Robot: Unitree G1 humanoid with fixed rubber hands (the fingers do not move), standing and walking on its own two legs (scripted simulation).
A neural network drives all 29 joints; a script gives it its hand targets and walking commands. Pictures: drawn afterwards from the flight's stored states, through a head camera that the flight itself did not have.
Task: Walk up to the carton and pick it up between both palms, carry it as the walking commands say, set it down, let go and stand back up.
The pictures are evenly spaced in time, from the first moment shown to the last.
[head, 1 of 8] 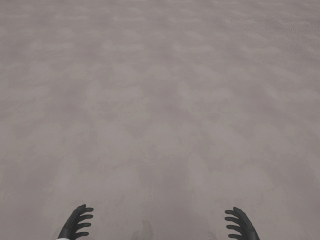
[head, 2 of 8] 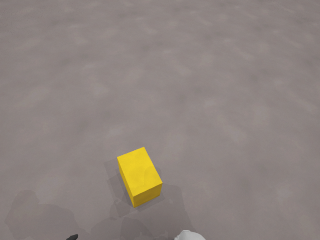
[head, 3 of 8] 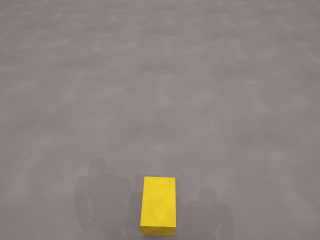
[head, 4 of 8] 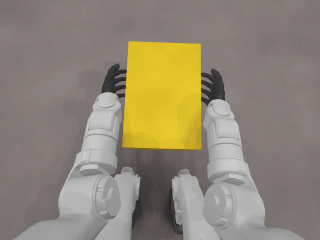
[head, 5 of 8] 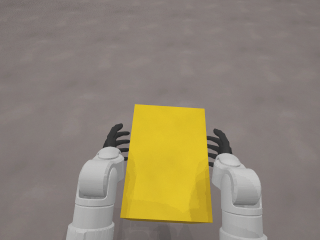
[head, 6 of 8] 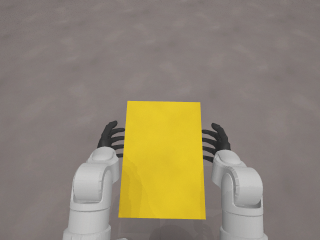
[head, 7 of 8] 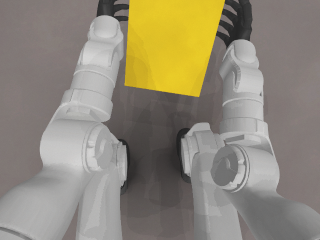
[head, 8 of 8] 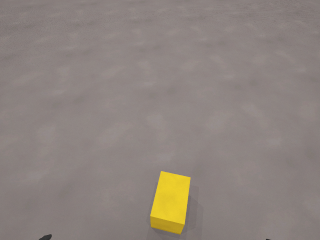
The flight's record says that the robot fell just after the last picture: no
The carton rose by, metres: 0.70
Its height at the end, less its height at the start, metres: +0.00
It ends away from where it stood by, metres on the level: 1.94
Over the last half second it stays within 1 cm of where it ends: yes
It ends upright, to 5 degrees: yes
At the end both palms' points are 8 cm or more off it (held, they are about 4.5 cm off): yes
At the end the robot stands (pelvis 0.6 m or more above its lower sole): yes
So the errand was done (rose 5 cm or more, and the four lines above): yes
